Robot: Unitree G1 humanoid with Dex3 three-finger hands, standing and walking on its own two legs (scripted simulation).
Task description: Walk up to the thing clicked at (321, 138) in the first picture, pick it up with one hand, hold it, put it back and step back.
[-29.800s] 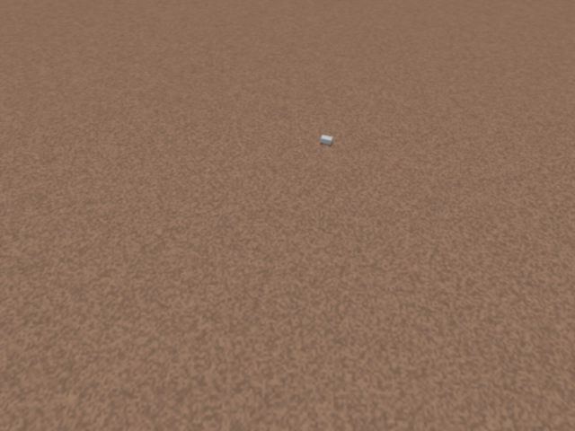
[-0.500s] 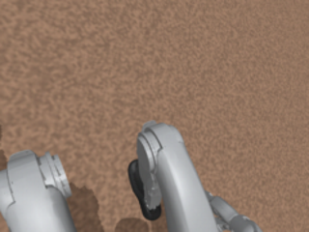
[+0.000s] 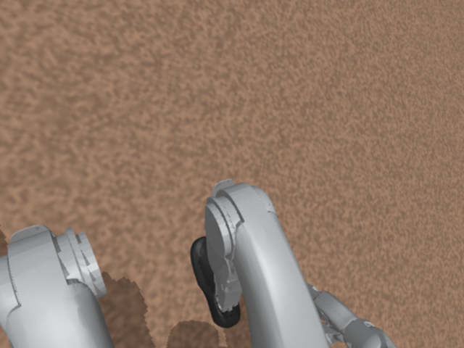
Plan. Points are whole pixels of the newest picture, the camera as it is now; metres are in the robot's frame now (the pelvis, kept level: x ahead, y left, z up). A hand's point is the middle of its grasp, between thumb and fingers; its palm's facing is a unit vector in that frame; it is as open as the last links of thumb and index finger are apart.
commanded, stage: open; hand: left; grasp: from above
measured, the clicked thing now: out of the picture +0.42 +0.36 -0.28
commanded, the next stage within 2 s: withdraw in 0.28 s
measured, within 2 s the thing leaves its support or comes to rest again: neither
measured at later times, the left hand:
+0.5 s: hand out of the picture +0.41 +0.34 -0.24, palm faces -0.44 -0.15 -0.88, open 12.6 cm
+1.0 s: hand out of the picture +0.42 +0.37 -0.06, palm faces -0.45 -0.12 -0.88, open 13.1 cm
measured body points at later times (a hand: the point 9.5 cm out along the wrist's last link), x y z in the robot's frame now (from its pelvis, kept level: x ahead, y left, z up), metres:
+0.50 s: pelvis +0.00 +0.00 +0.00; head +0.25 +0.14 +0.34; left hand +0.43 +0.34 -0.19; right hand +0.10 -0.26 -0.07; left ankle +0.06 +0.13 -0.26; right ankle +0.11 -0.13 -0.26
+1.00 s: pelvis -0.01 -0.01 +0.06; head +0.20 +0.08 +0.45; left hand +0.44 +0.37 -0.01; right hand +0.12 -0.26 -0.05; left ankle +0.06 +0.13 -0.26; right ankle +0.11 -0.13 -0.26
